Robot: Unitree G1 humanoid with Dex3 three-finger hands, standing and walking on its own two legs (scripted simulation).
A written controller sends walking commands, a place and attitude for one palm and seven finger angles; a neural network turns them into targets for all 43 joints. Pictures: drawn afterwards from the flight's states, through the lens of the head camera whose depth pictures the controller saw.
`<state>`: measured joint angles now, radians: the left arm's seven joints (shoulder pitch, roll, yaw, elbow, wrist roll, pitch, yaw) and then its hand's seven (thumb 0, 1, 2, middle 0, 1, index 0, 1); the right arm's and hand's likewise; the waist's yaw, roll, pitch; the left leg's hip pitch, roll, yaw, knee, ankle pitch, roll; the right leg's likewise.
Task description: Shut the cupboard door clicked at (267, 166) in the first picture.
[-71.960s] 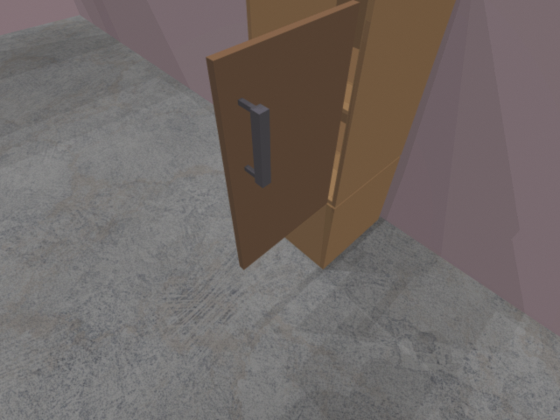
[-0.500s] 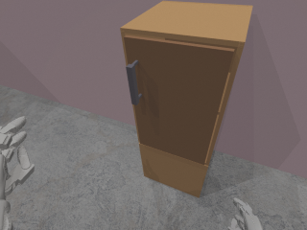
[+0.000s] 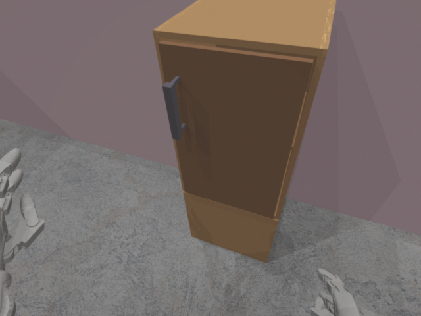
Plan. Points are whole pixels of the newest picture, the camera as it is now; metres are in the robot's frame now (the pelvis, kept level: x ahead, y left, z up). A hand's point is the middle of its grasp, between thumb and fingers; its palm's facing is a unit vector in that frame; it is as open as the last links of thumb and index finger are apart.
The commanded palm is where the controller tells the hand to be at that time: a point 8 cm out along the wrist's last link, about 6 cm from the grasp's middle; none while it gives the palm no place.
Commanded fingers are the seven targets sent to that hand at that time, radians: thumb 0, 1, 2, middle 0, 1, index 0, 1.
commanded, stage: step back with the hand held close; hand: left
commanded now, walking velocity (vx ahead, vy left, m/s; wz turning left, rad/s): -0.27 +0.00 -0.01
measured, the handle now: (176, 108) +0.61 +0.16 +0.08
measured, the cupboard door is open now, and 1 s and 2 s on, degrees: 0 0 0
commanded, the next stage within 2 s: stop stepping back and stand still in 1.22 s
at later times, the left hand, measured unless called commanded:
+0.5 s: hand (8, 267) +0.14 +0.28 +0.15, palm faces +0.46 -0.76 -0.47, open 7.4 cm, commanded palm +0.08 +0.31 +0.17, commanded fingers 0.00 0.90 0.90 -0.20 -0.30 -0.20 -0.30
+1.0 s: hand out of the picture +0.06 +0.27 +0.17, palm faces +0.50 -0.73 -0.46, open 7.4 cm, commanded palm -0.01 +0.31 +0.17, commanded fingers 0.00 0.90 0.90 -0.20 -0.30 -0.20 -0.30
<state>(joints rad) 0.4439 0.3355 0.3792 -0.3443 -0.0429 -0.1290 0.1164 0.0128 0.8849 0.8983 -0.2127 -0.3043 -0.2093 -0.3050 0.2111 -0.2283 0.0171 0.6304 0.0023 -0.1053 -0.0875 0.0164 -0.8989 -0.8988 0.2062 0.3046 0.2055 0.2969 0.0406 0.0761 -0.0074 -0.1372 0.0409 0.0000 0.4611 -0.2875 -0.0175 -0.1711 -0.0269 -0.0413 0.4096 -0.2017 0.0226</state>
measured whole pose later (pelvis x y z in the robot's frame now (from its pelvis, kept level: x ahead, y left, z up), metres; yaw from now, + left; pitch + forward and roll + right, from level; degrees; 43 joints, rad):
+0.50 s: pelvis -0.06 +0.01 -0.02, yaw +0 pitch +0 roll +0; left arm 0.52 0.40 0.42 -0.44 -0.03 -0.21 0.16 0.01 0.88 0.90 -0.21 -0.30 -0.21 -0.30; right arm 0.23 -0.22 0.01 0.56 0.02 -0.06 -0.10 0.02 -0.90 -0.90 0.21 0.30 0.21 0.30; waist 0.00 0.01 -0.01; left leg -0.36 0.01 0.01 0.62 -0.27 0.01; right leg -0.39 -0.05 -0.02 0.56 -0.17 0.04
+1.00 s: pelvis -0.13 +0.00 -0.02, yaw +4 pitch +0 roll +0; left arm 0.49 0.42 0.44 -0.47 -0.02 -0.28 0.18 0.01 0.88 0.90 -0.21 -0.30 -0.21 -0.30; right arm 0.22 -0.23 -0.01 0.60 0.01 -0.11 -0.08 0.02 -0.90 -0.90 0.21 0.30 0.21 0.30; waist -0.01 -0.01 0.02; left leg -0.50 0.01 0.00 0.65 -0.31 0.02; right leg -0.50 -0.02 0.04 0.57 -0.14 0.02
